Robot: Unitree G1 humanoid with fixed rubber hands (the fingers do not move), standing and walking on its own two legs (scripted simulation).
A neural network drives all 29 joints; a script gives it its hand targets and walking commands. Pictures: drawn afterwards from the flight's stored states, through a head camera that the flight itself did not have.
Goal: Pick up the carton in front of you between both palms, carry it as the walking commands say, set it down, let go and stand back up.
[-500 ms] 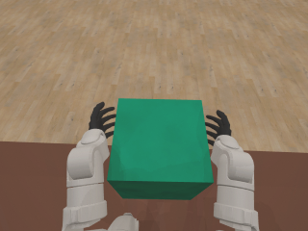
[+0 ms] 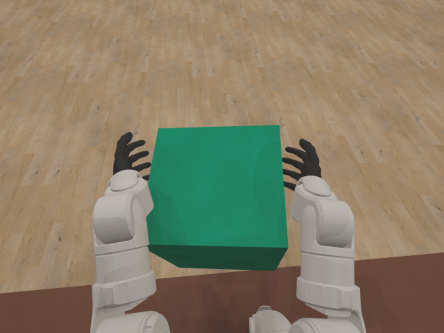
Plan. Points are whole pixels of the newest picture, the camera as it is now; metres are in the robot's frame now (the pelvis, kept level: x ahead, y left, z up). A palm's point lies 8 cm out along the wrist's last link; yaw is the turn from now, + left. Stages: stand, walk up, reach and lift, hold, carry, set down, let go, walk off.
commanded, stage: carry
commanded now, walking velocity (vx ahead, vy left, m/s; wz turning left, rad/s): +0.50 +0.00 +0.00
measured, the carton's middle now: (222, 206) +0.34 -0.01 +0.01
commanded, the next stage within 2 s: none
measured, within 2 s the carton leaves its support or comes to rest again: neither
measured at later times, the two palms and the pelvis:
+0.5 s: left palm (152, 94) +0.60 +0.14 +0.09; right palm (275, 95) +0.61 -0.16 +0.07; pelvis +0.32 -0.02 -0.01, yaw +4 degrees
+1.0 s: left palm (170, 46) +0.89 +0.12 +0.05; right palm (263, 49) +0.89 -0.18 +0.04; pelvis +0.66 -0.03 -0.05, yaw +2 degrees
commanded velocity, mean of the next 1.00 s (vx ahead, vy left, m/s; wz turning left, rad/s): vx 0.50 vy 0.00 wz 0.00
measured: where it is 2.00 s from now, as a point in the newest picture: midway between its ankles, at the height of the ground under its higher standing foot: (210, 148)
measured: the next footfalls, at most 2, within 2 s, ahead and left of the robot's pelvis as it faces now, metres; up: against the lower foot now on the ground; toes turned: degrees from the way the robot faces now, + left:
right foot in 0.14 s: +0.26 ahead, -0.11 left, -0.02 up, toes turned -4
left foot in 0.58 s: +0.49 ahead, +0.10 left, -0.03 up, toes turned +12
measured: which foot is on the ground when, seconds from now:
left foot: down 0.00-0.14, up 0.16-0.56, down 0.58-0.98, up 1.00-1.00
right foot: up 0.00-0.12, down 0.14-0.60, up 0.62-0.92, down 0.94-1.00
